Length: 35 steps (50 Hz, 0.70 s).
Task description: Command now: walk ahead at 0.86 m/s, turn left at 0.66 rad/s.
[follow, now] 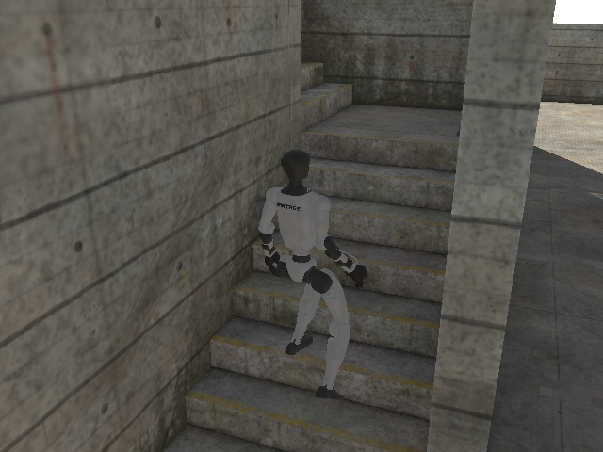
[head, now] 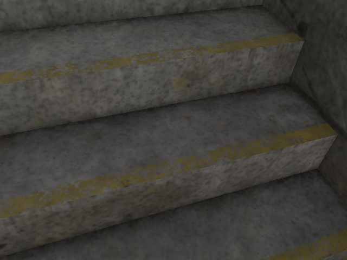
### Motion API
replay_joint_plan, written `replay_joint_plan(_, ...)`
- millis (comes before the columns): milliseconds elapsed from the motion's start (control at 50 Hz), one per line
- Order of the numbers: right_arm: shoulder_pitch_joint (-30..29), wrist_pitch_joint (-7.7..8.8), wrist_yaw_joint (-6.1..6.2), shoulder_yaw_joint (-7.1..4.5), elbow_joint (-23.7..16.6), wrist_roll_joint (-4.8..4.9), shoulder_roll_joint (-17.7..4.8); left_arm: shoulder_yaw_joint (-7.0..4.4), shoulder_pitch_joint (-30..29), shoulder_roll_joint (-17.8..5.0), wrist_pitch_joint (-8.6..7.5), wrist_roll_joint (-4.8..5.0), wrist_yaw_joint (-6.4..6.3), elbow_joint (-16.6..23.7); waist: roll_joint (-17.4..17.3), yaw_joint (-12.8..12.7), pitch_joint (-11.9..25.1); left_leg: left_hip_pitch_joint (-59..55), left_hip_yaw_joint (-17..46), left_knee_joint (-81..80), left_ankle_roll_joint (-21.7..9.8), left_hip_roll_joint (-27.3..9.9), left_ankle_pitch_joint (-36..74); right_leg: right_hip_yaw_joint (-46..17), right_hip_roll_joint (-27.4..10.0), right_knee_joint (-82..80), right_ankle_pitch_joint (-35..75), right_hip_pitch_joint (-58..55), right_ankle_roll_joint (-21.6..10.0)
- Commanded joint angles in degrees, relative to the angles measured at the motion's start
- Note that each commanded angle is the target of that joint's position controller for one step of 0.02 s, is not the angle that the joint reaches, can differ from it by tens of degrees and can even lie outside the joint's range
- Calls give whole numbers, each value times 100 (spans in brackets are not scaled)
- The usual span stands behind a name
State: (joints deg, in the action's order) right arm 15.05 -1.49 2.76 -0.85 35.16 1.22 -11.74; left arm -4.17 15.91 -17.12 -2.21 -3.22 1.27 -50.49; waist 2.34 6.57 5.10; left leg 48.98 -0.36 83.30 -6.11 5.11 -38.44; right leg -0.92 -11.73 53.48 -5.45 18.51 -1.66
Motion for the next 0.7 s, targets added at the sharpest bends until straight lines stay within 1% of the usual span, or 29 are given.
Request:
replay_joint_plan(20,-609,71,172,-229,-122,-97,-844,294,-1073,814,-285,-542,220,2201,-2065,-822,-749,-1396,5717,-6901,-264,-486,-2548,-867,1205,5646,154,3653,-34)
replay_joint_plan(40,-418,153,69,-211,246,-206,-559,384,-507,921,-320,-492,167,2058,-1685,-1060,-673,-1336,4853,-6262,-144,-285,-1680,-670,1124,6148,386,3709,-116)
replay_joint_plan(60,47,290,-28,-186,575,-271,-358,428,-458,915,-295,-452,103,1926,-1082,-1009,-653,-1374,3972,-5793,-147,-162,-791,-539,1034,6347,440,3856,-184)
replay_joint_plan(80,454,416,-111,-205,842,-287,-356,475,-676,946,-240,-406,-12,1966,-936,-922,-664,-1655,3480,-5749,-213,-147,-252,-449,997,6402,104,4111,-186)
replay_joint_plan(100,766,507,-170,-202,1064,-242,-299,577,-955,1087,-165,-399,-63,2098,-839,-823,-753,-1849,3233,-5722,-275,-57,209,-443,990,6604,-105,4397,-213)
replay_joint_plan(120,800,548,-185,-213,1031,-193,-344,568,-963,896,-107,-318,-93,2051,-612,-733,-923,-2150,3130,-5939,-364,-131,523,-330,923,6076,-206,4652,-146)
replay_joint_plan(160,1177,635,-87,-195,1054,-83,-282,593,-1806,879,-101,-278,-81,2258,-45,-339,-1153,-2603,3347,-6244,-479,-274,1118,31,942,5810,-779,5173,17)
replay_joint_plan(180,1487,686,-72,-208,1216,-118,-352,630,-2181,1087,-129,-288,-97,2354,-233,-107,-1018,-3114,3690,-6367,-767,-463,1476,260,1133,7044,-1120,5813,-40)
replay_joint_plan(220,2041,811,-135,-249,1436,-195,-438,806,-3070,1514,-202,-275,-91,2851,-205,26,-1085,-4163,3895,-6434,-753,-695,1736,171,1169,7880,-1689,7250,-142)
replay_joint_plan(240,2145,839,-207,-351,1474,-226,-663,814,-3377,1439,-314,-212,-91,3061,-7,38,-1077,-4404,3830,-6514,-655,-723,1731,195,1103,7395,-2056,7413,-206)
replay_joint_plan(280,2272,777,-244,-334,1656,-125,-498,924,-3959,1528,-251,-152,-65,3354,59,134,-1126,-3546,3422,-7399,-673,-499,2170,642,1273,5745,-2070,6251,-196)
replay_joint_plan(300,2213,700,-149,-331,1556,-24,-443,939,-4232,1377,-140,-19,-74,3495,-139,281,-1167,-3049,3345,-8358,-874,-696,3965,1116,1360,4479,-2133,5193,-117)
replay_joint_plan(320,1505,687,-60,-300,1272,39,-191,884,-3928,1264,-137,95,-134,3459,-227,-194,-843,-2178,2497,-8625,-654,-696,7380,1623,1433,2772,-1471,2620,-177)
replay_joint_plan(340,1462,691,26,-314,1300,165,-250,757,-2810,1182,-69,156,-220,3005,-542,-701,340,-1838,1831,-7714,-454,-620,11265,1897,1943,2943,-1332,379,-334)
replay_joint_plan(360,1254,833,113,-506,1156,28,-852,495,-1818,792,-15,263,-309,2830,-1128,-1231,1132,-2832,2004,-6702,-340,-1092,13317,1315,1778,2657,-1570,-139,-491)
replay_joint_plan(380,726,1015,154,-716,1004,-10,-1369,208,-609,232,69,351,-330,2457,-1293,-1969,1769,-4007,2126,-5410,-179,-1473,14568,822,1679,2060,-2031,-219,-617)
replay_joint_plan(400,376,1129,73,-809,862,-14,-1600,40,-67,-234,76,313,-327,2150,-890,-2233,1993,-4626,1945,-4070,-46,-1389,14659,822,1777,950,-2495,-326,-709)
replay_joint_plan(420,-308,1214,-74,-885,621,-41,-1576,-118,792,-499,48,257,-266,1676,-267,-2712,2238,-4129,1372,-1705,97,-694,13089,310,1661,-274,-2447,-1324,-1073)
replay_joint_plan(440,-576,1260,-299,-712,226,-7,-652,-239,931,-694,40,193,-261,1044,1826,-2410,1616,-990,1064,1336,619,686,5851,-3221,334,-1648,-1920,-2360,-2374)
replay_joint_plan(460,-251,1303,-400,-509,72,-425,-175,-144,216,-38,75,327,-322,1018,1909,-1669,1433,168,1355,3783,554,915,3288,-5833,-169,-3043,-2533,-1747,-2890)
replay_joint_plan(480,-692,1212,-459,-246,-423,-581,438,9,-162,567,-32,362,-335,910,686,-1182,571,963,1496,4861,261,460,3109,-5887,-120,-3425,-3962,-1065,-2733)
replay_joint_plan(500,-988,1104,-473,-16,-669,-687,741,108,-21,994,-154,330,-381,505,-325,-851,-56,1490,1572,5136,-2,109,2866,-5282,35,-3487,-4194,-606,-2367)
replay_joint_plan(520,-1258,926,-375,118,-894,-723,885,106,137,1077,-316,251,-398,197,-883,-615,-651,1962,1642,5343,-163,-80,2196,-4382,165,-3359,-3467,-151,-1960)
replay_joint_plan(540,-1275,779,-286,273,-1009,-685,1052,113,170,1090,-461,186,-385,43,-1138,-368,-898,2099,1641,5614,-206,-255,1979,-3591,297,-3321,-2365,303,-1602)
replay_joint_plan(580,-2177,628,-163,465,-1509,-490,1146,122,260,646,-615,213,-215,-180,-954,-301,-1675,2798,777,4916,-125,-563,854,-2202,446,-3856,-1564,863,-1265)
replay_joint_plan(600,-3007,603,-50,466,-1821,-413,1043,112,517,492,-681,139,-152,-304,-846,-509,-1893,2881,349,5150,10,-552,468,-2137,485,-4256,-1182,1336,-1369)
replay_joint_plan(660,-3833,601,69,550,-2471,-392,655,-51,956,-159,-711,195,-137,-463,-785,-622,-1841,2091,167,2954,94,-1194,216,-1939,798,-5216,-996,1821,-1212)
replay_joint_plan(680,-3251,682,-18,654,-2394,-183,612,-126,218,-291,-622,415,-278,-118,-981,-258,-1147,-1946,-392,-189,36,-1157,1005,-1133,1060,-6088,684,3452,-1360)
replay_joint_plan(700,-2731,708,-16,553,-2030,32,460,-83,853,-467,-645,661,-347,-108,-1248,-462,96,-4332,-861,-820,200,-590,1750,-1337,1168,-5497,3092,3324,-1493)
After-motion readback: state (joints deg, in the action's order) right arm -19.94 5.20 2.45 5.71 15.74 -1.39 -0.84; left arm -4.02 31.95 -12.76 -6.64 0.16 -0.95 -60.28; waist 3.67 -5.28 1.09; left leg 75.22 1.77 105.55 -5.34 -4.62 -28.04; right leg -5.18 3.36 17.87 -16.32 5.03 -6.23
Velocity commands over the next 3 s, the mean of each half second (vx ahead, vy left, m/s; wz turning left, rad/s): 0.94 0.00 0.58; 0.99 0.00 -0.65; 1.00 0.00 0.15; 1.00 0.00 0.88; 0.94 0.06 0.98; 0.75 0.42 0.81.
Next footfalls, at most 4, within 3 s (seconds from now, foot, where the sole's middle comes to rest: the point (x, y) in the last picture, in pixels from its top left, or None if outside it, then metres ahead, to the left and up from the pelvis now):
0.42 right None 0.43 0.07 -0.45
0.76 left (3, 170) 0.64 0.41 -0.27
1.18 right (61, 44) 0.99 0.27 -0.09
1.52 left None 1.24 0.46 0.09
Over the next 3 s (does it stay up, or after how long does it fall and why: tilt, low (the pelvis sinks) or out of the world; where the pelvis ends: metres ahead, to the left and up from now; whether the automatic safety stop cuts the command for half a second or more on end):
stays up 1.98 1.06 1.09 its command is cut before an obstacle after 2.4 s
